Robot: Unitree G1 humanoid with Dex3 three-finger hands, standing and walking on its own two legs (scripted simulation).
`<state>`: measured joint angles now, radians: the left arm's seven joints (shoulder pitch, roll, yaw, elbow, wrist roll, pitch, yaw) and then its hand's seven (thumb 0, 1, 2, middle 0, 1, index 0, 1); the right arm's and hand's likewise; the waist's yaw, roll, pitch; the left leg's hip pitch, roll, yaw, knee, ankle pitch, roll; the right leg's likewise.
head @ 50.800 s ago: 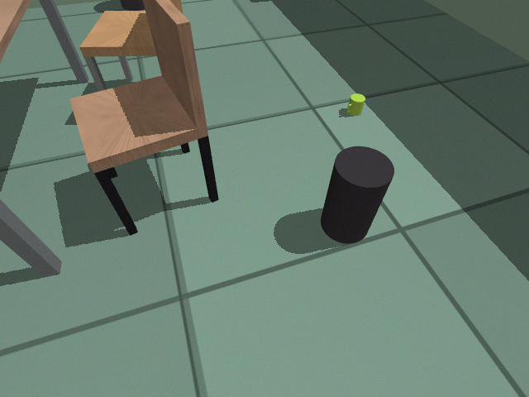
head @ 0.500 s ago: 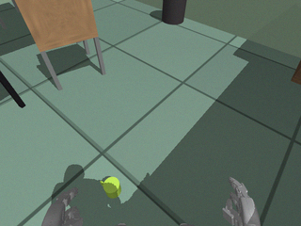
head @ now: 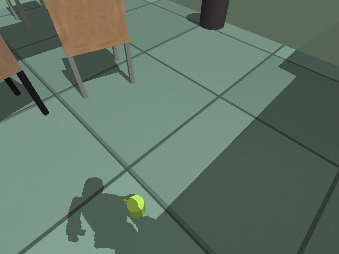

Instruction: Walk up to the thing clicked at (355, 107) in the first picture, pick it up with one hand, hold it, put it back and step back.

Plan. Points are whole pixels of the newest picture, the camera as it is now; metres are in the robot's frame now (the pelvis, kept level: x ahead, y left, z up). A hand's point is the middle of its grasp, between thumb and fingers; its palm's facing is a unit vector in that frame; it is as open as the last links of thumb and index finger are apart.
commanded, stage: stand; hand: left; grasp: from above
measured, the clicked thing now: (133, 205) +0.46 +0.21 -0.71
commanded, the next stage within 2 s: none
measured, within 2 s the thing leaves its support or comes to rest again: neither
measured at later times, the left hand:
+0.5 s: hand out of the picture +0.03 +0.24 -0.14, palm faces +0.02 -0.94 -0.35, open 7.4 cm
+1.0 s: hand out of the picture +0.06 +0.22 -0.14, palm faces +0.01 -0.94 -0.33, open 7.4 cm
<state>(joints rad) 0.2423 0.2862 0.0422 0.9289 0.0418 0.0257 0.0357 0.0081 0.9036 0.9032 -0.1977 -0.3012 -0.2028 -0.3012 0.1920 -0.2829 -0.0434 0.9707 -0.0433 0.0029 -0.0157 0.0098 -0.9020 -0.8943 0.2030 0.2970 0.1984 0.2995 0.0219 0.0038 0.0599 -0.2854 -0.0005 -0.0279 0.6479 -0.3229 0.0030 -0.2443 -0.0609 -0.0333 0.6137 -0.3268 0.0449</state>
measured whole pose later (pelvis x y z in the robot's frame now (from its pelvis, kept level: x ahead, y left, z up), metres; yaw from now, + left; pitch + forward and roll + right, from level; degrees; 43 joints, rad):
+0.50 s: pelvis -0.01 -0.01 +0.02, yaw +0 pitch -5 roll +0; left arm 0.18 0.30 0.03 1.13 0.04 0.00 0.02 0.00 0.90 0.90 -0.20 -0.30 -0.20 -0.30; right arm 0.16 -0.30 -0.03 1.10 -0.02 0.01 -0.01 0.01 -0.90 -0.89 0.20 0.30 0.20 0.30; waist 0.01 0.02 0.07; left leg -0.15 0.00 -0.04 0.41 -0.18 -0.01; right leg -0.11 -0.06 -0.05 0.39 -0.20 0.04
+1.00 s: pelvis +0.00 -0.02 +0.02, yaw +0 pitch -4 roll +0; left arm 0.13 0.30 0.03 1.14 0.02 0.00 0.01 0.00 0.90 0.90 -0.20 -0.30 -0.20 -0.30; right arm 0.14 -0.31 -0.01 1.13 -0.02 0.00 -0.01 0.01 -0.90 -0.89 0.20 0.30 0.20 0.30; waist 0.00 0.02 0.08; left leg -0.13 0.02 -0.04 0.37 -0.17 -0.03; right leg -0.09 -0.04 -0.05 0.35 -0.19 0.02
